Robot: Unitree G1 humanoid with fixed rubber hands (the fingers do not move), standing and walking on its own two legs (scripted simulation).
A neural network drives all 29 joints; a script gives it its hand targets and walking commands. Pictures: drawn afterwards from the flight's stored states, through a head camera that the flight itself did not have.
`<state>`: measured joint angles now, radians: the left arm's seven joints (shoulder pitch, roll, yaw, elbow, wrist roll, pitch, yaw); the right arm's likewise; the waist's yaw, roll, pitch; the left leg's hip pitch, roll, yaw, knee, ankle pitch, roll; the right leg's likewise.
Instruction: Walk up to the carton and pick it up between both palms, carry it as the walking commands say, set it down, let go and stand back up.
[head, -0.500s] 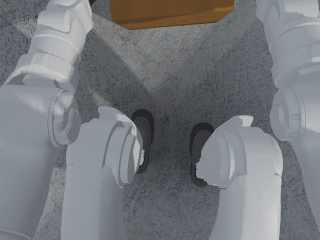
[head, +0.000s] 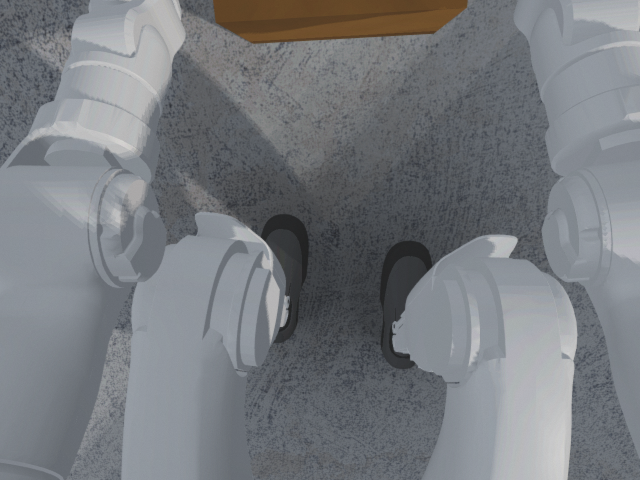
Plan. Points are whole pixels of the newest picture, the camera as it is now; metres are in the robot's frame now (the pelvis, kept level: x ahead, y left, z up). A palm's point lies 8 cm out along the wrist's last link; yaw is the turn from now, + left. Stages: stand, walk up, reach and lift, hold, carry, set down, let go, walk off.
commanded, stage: set down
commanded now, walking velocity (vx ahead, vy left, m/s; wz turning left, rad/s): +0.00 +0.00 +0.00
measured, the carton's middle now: out of the picture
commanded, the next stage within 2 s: let go in 2.00 s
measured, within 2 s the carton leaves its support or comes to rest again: neither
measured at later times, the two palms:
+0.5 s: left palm out of the picture +0.52 +0.23 -0.20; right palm out of the picture +0.57 -0.16 -0.20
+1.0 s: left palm out of the picture +0.53 +0.24 -0.08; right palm out of the picture +0.59 -0.15 -0.07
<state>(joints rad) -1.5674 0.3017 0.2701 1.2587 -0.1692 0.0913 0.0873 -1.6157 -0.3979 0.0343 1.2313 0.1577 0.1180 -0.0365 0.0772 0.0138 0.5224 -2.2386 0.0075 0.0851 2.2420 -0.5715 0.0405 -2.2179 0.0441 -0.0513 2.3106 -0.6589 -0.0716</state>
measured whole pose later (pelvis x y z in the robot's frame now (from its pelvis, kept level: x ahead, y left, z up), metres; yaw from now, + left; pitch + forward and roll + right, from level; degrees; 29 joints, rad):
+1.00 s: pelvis -0.01 +0.01 +0.06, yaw -1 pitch +33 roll +1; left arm -1.47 0.32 0.25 0.95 -0.21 0.21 0.15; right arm -1.62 -0.52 -0.04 1.13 0.19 0.21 -0.04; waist 0.11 -0.01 0.45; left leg -2.10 -0.02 0.05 2.06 -0.53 0.04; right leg -2.06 0.03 -0.05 2.11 -0.62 -0.05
